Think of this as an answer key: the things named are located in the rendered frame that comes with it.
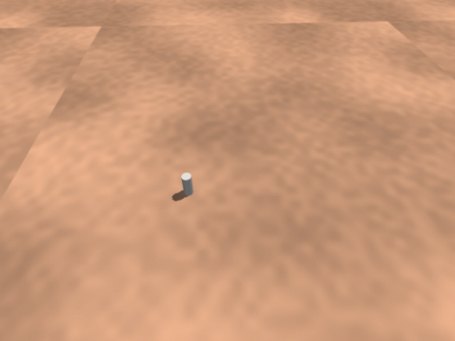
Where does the can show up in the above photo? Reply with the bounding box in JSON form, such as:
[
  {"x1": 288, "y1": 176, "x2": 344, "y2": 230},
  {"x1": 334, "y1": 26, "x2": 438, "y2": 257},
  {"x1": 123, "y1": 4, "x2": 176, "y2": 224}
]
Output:
[{"x1": 181, "y1": 173, "x2": 193, "y2": 195}]

